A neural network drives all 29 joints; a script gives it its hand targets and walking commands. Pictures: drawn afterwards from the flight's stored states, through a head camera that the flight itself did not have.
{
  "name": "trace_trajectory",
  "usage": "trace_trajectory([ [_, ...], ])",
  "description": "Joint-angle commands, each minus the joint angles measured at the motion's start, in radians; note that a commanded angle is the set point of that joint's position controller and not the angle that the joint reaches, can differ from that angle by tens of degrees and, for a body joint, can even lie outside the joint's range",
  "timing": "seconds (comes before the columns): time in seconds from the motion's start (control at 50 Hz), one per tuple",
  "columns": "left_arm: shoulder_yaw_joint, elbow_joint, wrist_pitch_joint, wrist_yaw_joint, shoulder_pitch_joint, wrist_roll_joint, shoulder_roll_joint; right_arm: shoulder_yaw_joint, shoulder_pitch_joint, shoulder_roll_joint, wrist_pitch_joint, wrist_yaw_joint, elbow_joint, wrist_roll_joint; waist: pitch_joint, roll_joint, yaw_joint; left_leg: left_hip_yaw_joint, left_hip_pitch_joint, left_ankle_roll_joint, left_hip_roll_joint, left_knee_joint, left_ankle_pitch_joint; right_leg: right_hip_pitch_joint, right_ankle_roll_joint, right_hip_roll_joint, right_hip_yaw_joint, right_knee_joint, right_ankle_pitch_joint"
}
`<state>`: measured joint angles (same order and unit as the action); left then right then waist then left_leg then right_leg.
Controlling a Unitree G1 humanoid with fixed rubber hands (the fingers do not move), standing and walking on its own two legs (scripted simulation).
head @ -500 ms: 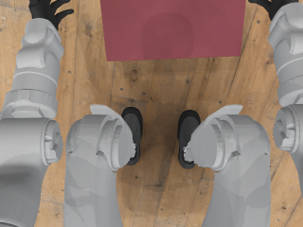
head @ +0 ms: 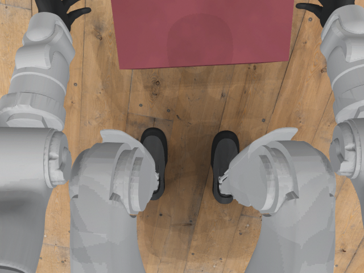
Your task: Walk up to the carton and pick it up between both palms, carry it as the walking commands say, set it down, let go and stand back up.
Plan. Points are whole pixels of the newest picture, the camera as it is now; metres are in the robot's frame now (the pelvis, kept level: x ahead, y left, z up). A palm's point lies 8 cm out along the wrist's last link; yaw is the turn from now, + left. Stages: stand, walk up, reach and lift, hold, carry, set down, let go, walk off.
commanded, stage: reach and lift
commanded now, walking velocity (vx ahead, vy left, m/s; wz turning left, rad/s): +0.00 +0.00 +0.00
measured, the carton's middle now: (199, 22) +0.50 -0.02 -0.27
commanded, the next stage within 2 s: none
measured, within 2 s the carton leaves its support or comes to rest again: leaves its support in 1.42 s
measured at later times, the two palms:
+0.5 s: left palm out of the picture +0.53 +0.17 -0.17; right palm (319, 1) +0.51 -0.21 -0.20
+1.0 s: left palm out of the picture +0.53 +0.17 -0.18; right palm out of the picture +0.52 -0.21 -0.19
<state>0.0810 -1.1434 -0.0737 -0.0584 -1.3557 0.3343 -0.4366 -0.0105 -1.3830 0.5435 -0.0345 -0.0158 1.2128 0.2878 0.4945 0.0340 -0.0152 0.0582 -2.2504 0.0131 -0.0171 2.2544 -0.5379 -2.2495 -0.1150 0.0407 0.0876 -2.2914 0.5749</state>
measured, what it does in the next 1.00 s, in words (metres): stands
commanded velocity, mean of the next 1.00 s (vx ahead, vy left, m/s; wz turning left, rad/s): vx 0.00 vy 0.00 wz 0.00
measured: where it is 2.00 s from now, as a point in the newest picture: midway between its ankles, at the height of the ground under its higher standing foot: (187, 176)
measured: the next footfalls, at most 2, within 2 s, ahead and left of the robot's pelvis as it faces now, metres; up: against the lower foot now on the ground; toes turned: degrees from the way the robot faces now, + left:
none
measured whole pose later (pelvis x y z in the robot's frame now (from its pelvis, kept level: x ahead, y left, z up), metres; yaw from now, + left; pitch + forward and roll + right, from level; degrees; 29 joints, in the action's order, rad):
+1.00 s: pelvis -0.01 +0.00 -0.01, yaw -1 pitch +29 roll +2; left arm 0.07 -1.36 0.03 -0.15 -1.53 0.35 -0.35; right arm -0.18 -1.54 0.45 -0.03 0.07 1.35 0.34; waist 0.50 0.03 0.00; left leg 0.05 -2.26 0.01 -0.01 2.26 -0.51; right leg -2.27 -0.12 0.02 0.09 -2.29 0.53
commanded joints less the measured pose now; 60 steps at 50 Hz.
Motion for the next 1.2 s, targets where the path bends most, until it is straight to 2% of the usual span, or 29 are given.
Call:
trace_trajectory([
  [0.0, 0.019, 0.189, 0.078, -0.012, -0.132, 0.005, 0.134, -0.018, -0.302, 0.038, 0.059, 0.024, -0.275, 0.026, -1.335, -0.103, 0.03, -0.08, 0.369, -0.025, 0.007, -0.096, 0.299, 0.809, 0.071, 0.008, -0.274, 0.178, -0.478],
  [0.02, 0.009, 0.197, 0.08, -0.011, -0.122, 0.041, 0.101, 0.003, -0.269, 0.072, 0.062, 0.04, -0.265, 0.008, -1.39, -0.138, 0.076, -0.082, 0.385, -0.023, -0.001, -0.095, 0.314, 0.861, 0.07, -0.006, -0.259, 0.183, -0.513],
  [0.04, -0.002, 0.233, 0.096, -0.018, -0.165, 0.035, 0.099, -0.048, -0.305, 0.019, 0.059, 0.039, -0.294, 0.043, -1.434, -0.094, 0.028, -0.058, 0.378, -0.023, -0.004, -0.083, 0.312, 0.867, 0.077, -0.01, -0.27, 0.184, -0.519],
  [0.06, -0.026, 0.123, 0.077, -0.011, -0.12, 0.061, 0.152, -0.057, -0.232, 0.01, 0.043, 0.034, -0.177, 0.024, -1.293, -0.153, 0.07, -0.076, 0.316, -0.02, 0.0, -0.088, 0.276, 0.824, 0.077, -0.018, -0.262, 0.194, -0.493],
  [0.12, -0.087, 0.115, 0.057, -0.011, -0.105, 0.078, 0.182, -0.022, -0.181, 0.035, 0.024, 0.032, -0.077, 0.003, -1.218, -0.043, 0.104, -0.089, 0.377, -0.029, 0.008, -0.106, 0.258, 0.682, 0.061, -0.005, -0.244, 0.187, -0.369],
  [0.14, -0.042, 0.104, 0.067, -0.008, -0.098, 0.045, 0.143, -0.062, -0.162, -0.047, 0.014, 0.026, -0.047, 0.007, -1.115, -0.093, 0.065, -0.08, 0.353, -0.019, 0.004, -0.123, 0.201, 0.64, 0.079, -0.007, -0.23, 0.216, -0.31],
  [0.18, -0.005, 0.001, 0.069, -0.023, -0.036, 0.03, 0.134, -0.014, -0.177, 0.01, 0.037, 0.042, -0.092, -0.007, -1.143, -0.1, 0.046, -0.085, 0.345, -0.026, -0.004, -0.119, 0.223, 0.66, 0.077, -0.001, -0.235, 0.219, -0.335],
  [0.2, -0.017, 0.025, 0.064, -0.025, -0.059, 0.04, 0.145, 0.001, -0.18, 0.016, 0.044, 0.045, -0.112, -0.022, -1.187, -0.11, 0.088, -0.097, 0.374, -0.021, -0.004, -0.106, 0.235, 0.681, 0.074, -0.004, -0.242, 0.215, -0.368],
  [0.22, -0.021, -0.052, 0.064, -0.022, 0.011, 0.03, 0.197, -0.037, -0.146, -0.047, 0.044, 0.043, -0.073, -0.012, -1.165, -0.114, 0.053, -0.089, 0.32, -0.022, -0.009, -0.117, 0.252, 0.688, 0.079, -0.012, -0.235, 0.207, -0.409],
  [0.28, -0.022, 0.045, 0.081, -0.039, -0.101, 0.004, 0.201, -0.057, -0.238, -0.103, 0.043, 0.03, -0.131, 0.014, -1.184, -0.078, 0.005, -0.105, 0.42, -0.01, -0.014, -0.137, 0.3, 0.621, 0.08, -0.027, -0.229, 0.197, -0.402],
  [0.34, -0.061, 0.064, 0.105, -0.054, -0.153, 0.026, 0.266, -0.057, -0.236, -0.067, 0.064, 0.032, -0.104, -0.004, -1.212, -0.041, 0.069, -0.103, 0.476, -0.025, -0.029, -0.123, 0.346, 0.53, 0.069, -0.036, -0.211, 0.204, -0.379],
  [0.38, -0.056, 0.065, 0.104, -0.057, -0.162, 0.035, 0.247, -0.099, -0.312, -0.128, 0.066, 0.029, -0.174, 0.042, -1.213, -0.085, 0.018, -0.113, 0.458, -0.005, -0.022, -0.151, 0.295, 0.557, 0.078, -0.025, -0.207, 0.196, -0.351],
  [0.42, -0.047, -0.059, 0.09, -0.051, -0.11, 0.032, 0.277, -0.121, -0.304, -0.112, 0.066, 0.035, -0.14, 0.02, -1.137, -0.114, 0.015, -0.095, 0.41, -0.013, -0.023, -0.129, 0.265, 0.549, 0.084, -0.023, -0.229, 0.224, -0.309],
  [0.44, -0.098, -0.041, 0.09, -0.044, -0.111, 0.062, 0.332, -0.113, -0.294, -0.131, 0.066, 0.035, -0.136, 0.021, -1.172, -0.13, 0.058, -0.117, 0.415, -0.005, -0.028, -0.146, 0.282, 0.54, 0.087, -0.03, -0.199, 0.219, -0.314],
  [0.5, -0.043, -0.104, 0.101, -0.062, -0.118, 0.003, 0.283, -0.141, -0.315, -0.157, 0.061, 0.013, -0.078, 0.032, -1.089, -0.106, -0.027, -0.112, 0.462, -0.003, -0.024, -0.165, 0.264, 0.48, 0.094, -0.034, -0.201, 0.213, -0.24],
  [0.54, -0.096, -0.025, 0.113, -0.056, -0.25, 0.033, 0.349, -0.181, -0.407, -0.205, 0.071, 0.014, -0.185, 0.054, -1.249, -0.135, 0.027, -0.119, 0.527, 0.004, -0.026, -0.148, 0.305, 0.535, 0.09, -0.034, -0.194, 0.208, -0.293],
  [0.6, -0.106, -0.032, 0.11, -0.038, -0.258, 0.031, 0.397, -0.236, -0.409, -0.307, 0.068, 0.0, -0.139, 0.07, -1.169, -0.12, -0.017, -0.089, 0.449, -0.002, -0.028, -0.131, 0.277, 0.522, 0.094, -0.045, -0.212, 0.232, -0.277],
  [0.66, -0.16, -0.053, 0.106, -0.007, -0.347, 0.048, 0.577, -0.237, -0.464, -0.429, 0.075, -0.021, -0.137, 0.076, -1.182, -0.066, 0.033, -0.095, 0.447, -0.005, -0.031, -0.132, 0.292, 0.519, 0.078, -0.057, -0.197, 0.212, -0.328],
  [0.68, -0.141, -0.077, 0.112, -0.006, -0.342, 0.039, 0.549, -0.263, -0.494, -0.441, 0.075, -0.024, -0.166, 0.098, -1.156, -0.054, -0.018, -0.091, 0.429, 0.001, -0.034, -0.148, 0.246, 0.536, 0.078, -0.052, -0.201, 0.219, -0.284],
  [0.72, -0.158, -0.038, 0.105, 0.036, -0.435, 0.034, 0.665, -0.25, -0.546, -0.552, 0.061, -0.045, -0.141, 0.062, -1.125, -0.071, 0.021, -0.086, 0.393, 0.003, -0.048, -0.117, 0.246, 0.511, 0.074, -0.066, -0.206, 0.22, -0.292],
  [0.74, -0.141, -0.053, 0.109, 0.03, -0.427, 0.024, 0.641, -0.256, -0.602, -0.523, 0.067, -0.041, -0.198, 0.078, -1.136, -0.056, -0.014, -0.077, 0.384, 0.002, -0.038, -0.109, 0.241, 0.524, 0.075, -0.06, -0.219, 0.22, -0.274],
  [0.84, -0.148, -0.067, 0.076, 0.089, -0.471, 0.011, 0.811, -0.257, -0.614, -0.677, 0.039, -0.09, -0.145, 0.06, -1.071, -0.065, 0.014, -0.078, 0.392, 0.018, -0.04, -0.118, 0.162, 0.486, 0.078, -0.07, -0.187, 0.228, -0.185],
  [0.92, -0.156, -0.008, 0.073, 0.115, -0.475, 0.001, 0.867, -0.275, -0.692, -0.763, 0.038, -0.107, -0.243, 0.07, -1.11, -0.057, -0.031, -0.069, 0.433, 0.025, -0.062, -0.127, 0.209, 0.49, 0.079, -0.076, -0.162, 0.189, -0.22],
  [0.98, -0.133, -0.052, 0.053, 0.129, -0.464, -0.014, 0.879, -0.25, -0.598, -0.765, 0.023, -0.106, -0.134, 0.045, -1.064, -0.09, 0.017, -0.057, 0.385, 0.024, -0.055, -0.104, 0.168, 0.51, 0.074, -0.075, -0.178, 0.223, -0.209],
  [1.04, -0.135, -0.022, 0.042, 0.137, -0.456, -0.022, 0.925, -0.277, -0.655, -0.775, 0.027, -0.114, -0.211, 0.073, -1.063, -0.032, -0.04, -0.035, 0.367, 0.019, -0.054, -0.107, 0.195, 0.532, 0.058, -0.079, -0.204, 0.225, -0.239],
  [1.08, -0.168, 0.019, 0.049, 0.14, -0.454, 0.01, 0.97, -0.258, -0.591, -0.792, 0.024, -0.117, -0.202, 0.059, -1.143, -0.033, 0.018, -0.064, 0.429, 0.019, -0.062, -0.102, 0.24, 0.536, 0.06, -0.091, -0.175, 0.182, -0.282],
  [1.1, -0.172, 0.063, 0.054, 0.136, -0.475, -0.005, 0.941, -0.279, -0.628, -0.863, 0.024, -0.118, -0.228, 0.08, -1.215, -0.05, -0.031, -0.045, 0.484, 0.014, -0.064, -0.101, 0.281, 0.584, 0.064, -0.087, -0.171, 0.191, -0.325],
  [1.12, -0.162, 0.072, 0.05, 0.129, -0.441, -0.004, 0.942, -0.257, -0.551, -0.838, 0.025, -0.113, -0.232, 0.05, -1.259, -0.052, 0.017, -0.04, 0.488, 0.01, -0.065, -0.09, 0.297, 0.615, 0.056, -0.099, -0.172, 0.199, -0.366],
  [1.18, -0.178, 0.091, 0.057, 0.128, -0.457, 0.027, 0.977, -0.296, -0.652, -0.797, 0.035, -0.087, -0.334, 0.072, -1.302, -0.072, 0.008, -0.037, 0.421, 0.004, -0.068, -0.094, 0.267, 0.689, 0.065, -0.093, -0.174, 0.204, -0.369],
])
